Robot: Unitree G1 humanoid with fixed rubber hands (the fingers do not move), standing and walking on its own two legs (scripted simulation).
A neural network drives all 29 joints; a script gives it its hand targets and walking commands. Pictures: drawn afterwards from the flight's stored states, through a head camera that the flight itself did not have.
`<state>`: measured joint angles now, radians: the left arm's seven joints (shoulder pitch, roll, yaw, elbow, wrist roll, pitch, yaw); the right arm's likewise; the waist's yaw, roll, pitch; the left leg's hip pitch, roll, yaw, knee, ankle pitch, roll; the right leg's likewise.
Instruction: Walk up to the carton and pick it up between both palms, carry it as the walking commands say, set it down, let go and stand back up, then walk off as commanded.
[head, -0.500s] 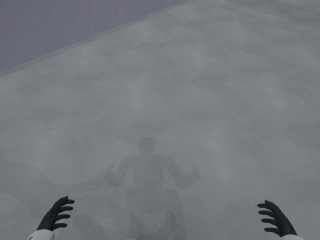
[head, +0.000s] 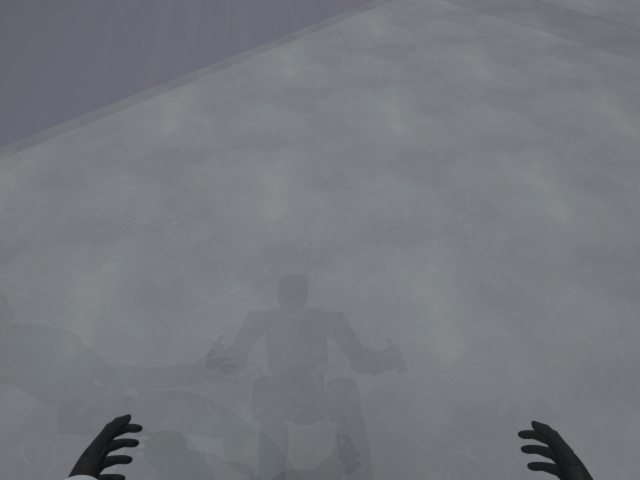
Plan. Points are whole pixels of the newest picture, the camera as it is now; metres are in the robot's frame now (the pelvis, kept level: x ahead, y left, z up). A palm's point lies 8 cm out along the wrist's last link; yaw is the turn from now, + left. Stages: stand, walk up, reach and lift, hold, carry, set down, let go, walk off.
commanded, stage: stand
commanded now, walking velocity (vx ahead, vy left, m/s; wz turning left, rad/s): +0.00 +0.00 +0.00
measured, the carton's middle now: out of the picture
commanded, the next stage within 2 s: walk up in 1.40 s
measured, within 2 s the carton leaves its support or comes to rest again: neither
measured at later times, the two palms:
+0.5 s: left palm out of the picture +0.11 +0.31 -0.08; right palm out of the picture +0.11 -0.31 -0.08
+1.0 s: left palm out of the picture +0.10 +0.31 -0.08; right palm out of the picture +0.10 -0.31 -0.08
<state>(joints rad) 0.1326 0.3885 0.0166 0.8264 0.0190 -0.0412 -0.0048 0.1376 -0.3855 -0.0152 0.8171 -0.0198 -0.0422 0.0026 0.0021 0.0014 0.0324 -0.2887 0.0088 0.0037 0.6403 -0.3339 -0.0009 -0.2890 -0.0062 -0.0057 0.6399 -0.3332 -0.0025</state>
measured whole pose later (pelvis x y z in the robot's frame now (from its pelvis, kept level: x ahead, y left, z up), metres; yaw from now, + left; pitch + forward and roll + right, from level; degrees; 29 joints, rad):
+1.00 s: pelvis +0.00 +0.00 +0.02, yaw +0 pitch -2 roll +0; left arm 0.09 0.40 0.00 1.06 0.01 -0.02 0.00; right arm 0.09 -0.39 0.00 1.06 -0.01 -0.02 0.00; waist 0.00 0.00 0.04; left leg -0.14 0.01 0.01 0.36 -0.19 -0.01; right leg -0.14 -0.01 0.00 0.36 -0.19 0.00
